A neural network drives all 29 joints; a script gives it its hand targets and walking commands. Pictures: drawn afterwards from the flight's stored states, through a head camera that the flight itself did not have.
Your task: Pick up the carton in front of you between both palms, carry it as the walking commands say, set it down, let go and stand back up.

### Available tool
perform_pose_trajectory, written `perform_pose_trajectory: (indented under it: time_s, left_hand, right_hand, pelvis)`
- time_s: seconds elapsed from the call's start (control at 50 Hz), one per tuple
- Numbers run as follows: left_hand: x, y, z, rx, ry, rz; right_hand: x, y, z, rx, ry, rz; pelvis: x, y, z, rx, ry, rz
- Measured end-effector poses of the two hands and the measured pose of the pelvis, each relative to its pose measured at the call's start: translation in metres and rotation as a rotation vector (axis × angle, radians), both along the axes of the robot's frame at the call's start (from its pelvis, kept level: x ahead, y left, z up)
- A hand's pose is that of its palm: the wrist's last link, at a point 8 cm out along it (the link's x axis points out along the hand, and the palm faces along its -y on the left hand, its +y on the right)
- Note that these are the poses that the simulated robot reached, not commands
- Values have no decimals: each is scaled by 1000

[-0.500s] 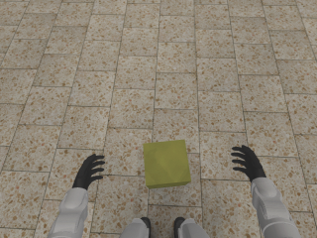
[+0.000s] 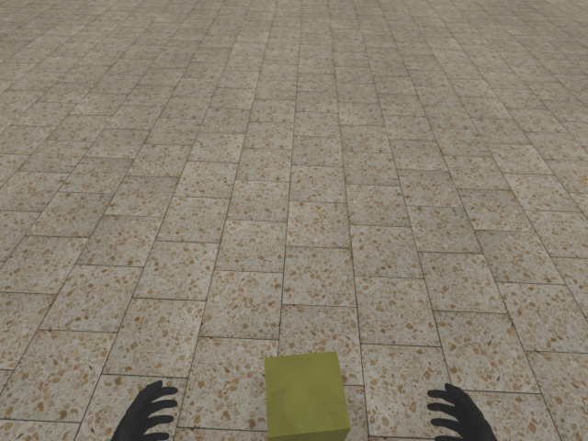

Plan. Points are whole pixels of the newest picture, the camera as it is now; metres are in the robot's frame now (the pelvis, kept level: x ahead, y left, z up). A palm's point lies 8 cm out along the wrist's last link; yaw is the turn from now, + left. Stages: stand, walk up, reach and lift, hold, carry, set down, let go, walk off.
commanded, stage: let go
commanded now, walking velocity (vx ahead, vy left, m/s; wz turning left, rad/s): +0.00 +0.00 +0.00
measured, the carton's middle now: (303, 404) +0.38 -0.02 -0.65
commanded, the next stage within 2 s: stand in 0.24 s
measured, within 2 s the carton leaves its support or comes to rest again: neither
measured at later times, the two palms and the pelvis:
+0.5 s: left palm out of the picture +0.12 +0.25 -0.11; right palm out of the picture +0.11 -0.26 -0.10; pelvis +0.02 +0.00 -0.01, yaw -1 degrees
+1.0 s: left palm out of the picture +0.07 +0.27 -0.14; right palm out of the picture +0.07 -0.24 -0.12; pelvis +0.04 +0.01 -0.01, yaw -1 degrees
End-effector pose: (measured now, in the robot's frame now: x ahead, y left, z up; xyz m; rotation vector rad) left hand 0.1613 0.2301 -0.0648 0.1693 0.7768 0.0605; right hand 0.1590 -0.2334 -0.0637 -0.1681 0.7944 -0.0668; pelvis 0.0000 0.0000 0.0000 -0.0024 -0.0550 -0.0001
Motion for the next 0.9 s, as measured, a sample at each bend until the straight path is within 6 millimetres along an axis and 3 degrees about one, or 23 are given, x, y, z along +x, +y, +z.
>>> perform_pose_trajectory:
  time_s: [0.26, 0.48, 0.7, 0.9]
  left_hand:
    - [-11, 4, 0, 43, 20, 21]
    - [-38, 21, -41, 97, 126, 17]
    - [-40, 28, -59, 90, 221, 46]
    - [-67, 37, -71, 95, 346, 82]
  right_hand:
    - [-13, -1, -6, -35, 1, 1]
    - [-51, -26, -30, -133, 126, -51]
    - [-52, -17, -43, -125, 187, -74]
    - [-69, -8, -54, -116, 273, -92]
  pelvis:
    - [-9, 1, -3, 0, -42, 1]
    - [15, 0, -6, -4, 95, -9]
    - [35, 5, -10, -8, 111, -11]
    - [39, 11, -11, -9, 97, -10]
